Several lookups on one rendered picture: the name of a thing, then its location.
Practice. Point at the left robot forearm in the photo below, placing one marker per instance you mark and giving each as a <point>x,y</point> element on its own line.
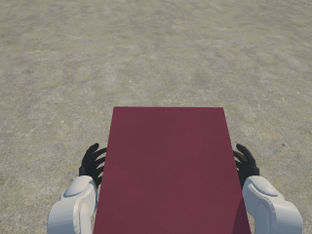
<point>72,213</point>

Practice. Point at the left robot hand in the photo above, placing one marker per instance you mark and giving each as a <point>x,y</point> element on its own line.
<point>90,163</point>

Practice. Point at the right robot forearm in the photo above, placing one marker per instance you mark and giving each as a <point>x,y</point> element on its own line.
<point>272,214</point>

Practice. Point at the carton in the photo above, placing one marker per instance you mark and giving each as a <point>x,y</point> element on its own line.
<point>170,170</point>

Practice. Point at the right robot hand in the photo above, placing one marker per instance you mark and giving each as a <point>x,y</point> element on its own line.
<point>247,165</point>

